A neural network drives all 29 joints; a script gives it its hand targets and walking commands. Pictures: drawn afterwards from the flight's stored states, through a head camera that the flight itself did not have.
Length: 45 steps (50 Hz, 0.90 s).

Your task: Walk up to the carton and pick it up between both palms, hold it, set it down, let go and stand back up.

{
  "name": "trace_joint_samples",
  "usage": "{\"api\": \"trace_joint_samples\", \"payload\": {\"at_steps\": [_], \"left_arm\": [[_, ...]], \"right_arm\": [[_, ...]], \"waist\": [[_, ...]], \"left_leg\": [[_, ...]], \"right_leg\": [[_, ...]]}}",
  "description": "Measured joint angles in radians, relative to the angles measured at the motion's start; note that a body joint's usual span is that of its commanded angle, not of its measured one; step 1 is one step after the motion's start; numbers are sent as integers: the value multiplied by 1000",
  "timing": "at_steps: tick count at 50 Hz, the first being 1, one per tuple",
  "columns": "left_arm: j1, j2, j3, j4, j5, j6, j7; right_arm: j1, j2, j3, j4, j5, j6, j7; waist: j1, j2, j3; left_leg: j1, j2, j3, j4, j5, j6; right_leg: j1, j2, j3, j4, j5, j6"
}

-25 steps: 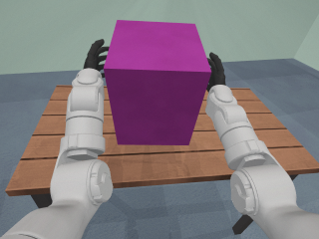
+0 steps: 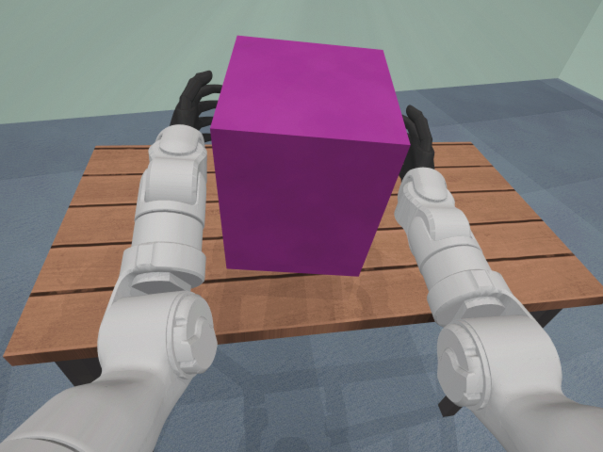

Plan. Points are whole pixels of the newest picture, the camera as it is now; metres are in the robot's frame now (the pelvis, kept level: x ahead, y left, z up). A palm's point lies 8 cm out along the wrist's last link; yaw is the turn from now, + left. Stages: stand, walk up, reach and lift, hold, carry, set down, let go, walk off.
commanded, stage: set down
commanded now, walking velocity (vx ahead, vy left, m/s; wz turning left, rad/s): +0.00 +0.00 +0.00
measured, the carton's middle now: (301, 163) +0.46 +0.00 +0.17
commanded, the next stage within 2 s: none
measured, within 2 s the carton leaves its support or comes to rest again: neither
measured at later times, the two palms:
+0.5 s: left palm (198, 145) +0.44 +0.14 +0.21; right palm (415, 186) +0.39 -0.15 +0.18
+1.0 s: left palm (201, 152) +0.46 +0.14 +0.19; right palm (406, 196) +0.40 -0.15 +0.16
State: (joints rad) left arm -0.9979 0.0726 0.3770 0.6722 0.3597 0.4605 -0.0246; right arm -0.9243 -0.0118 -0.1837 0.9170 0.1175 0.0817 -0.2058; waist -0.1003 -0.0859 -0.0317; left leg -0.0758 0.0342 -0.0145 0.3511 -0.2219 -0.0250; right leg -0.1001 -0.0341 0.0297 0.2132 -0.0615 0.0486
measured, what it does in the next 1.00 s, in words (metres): stands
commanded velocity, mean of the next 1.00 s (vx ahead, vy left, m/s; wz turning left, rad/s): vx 0.00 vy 0.00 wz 0.00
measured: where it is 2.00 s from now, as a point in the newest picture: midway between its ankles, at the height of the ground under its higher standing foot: outside the picture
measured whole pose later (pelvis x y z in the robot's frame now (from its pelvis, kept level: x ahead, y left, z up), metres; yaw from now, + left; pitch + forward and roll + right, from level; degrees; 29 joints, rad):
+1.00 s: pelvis +0.01 +0.00 +0.00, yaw +0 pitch -2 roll -1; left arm -1.02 0.09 0.39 0.92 0.36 0.29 -0.04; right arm -0.83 0.07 -0.32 0.89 -0.05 0.07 -0.22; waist -0.10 -0.09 -0.02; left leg -0.08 0.03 -0.01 0.35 -0.24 -0.02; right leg -0.10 -0.03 0.03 0.21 -0.08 0.06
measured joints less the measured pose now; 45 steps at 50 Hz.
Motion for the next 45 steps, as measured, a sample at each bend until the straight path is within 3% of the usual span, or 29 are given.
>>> {"api": "trace_joint_samples", "payload": {"at_steps": [13, 45], "left_arm": [[16, 0, 0, 60, 0, -44, 0], [-25, 18, 14, 240, 0, -159, -7]], "right_arm": [[36, 13, -4, 0, -34, -4, -10], [84, 69, -123, -14, -158, -15, -10]], "waist": [[0, 0, 0], [0, 0, 10]], "left_leg": [[0, 0, 0, 0, -3, 1], [0, 0, 3, 0, -18, 6]], "right_leg": [[0, 0, 0, 0, -2, 2], [0, -1, 0, -2, -15, 8]]}}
